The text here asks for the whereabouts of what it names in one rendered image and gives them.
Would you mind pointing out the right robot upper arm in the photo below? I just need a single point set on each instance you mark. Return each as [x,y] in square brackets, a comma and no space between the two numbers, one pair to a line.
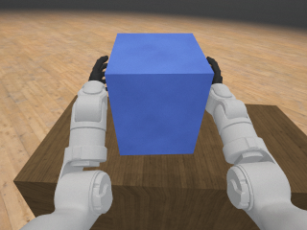
[261,189]

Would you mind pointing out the left robot forearm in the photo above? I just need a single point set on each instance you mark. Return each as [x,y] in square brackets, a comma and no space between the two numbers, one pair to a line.
[87,130]

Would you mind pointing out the left robot upper arm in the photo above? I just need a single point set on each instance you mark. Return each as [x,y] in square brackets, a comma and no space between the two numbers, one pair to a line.
[81,197]

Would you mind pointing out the pedestal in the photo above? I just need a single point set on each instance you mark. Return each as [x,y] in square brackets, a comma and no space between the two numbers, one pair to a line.
[185,191]

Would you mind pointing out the carton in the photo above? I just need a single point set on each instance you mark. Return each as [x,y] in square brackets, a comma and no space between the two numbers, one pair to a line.
[158,86]

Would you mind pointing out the right robot forearm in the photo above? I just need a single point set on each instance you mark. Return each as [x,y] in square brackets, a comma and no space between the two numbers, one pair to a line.
[241,143]

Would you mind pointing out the right robot hand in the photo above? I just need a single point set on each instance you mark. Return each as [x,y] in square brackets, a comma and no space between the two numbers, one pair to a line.
[216,69]

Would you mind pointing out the left robot hand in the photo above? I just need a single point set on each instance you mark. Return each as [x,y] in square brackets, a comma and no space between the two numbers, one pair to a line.
[97,73]

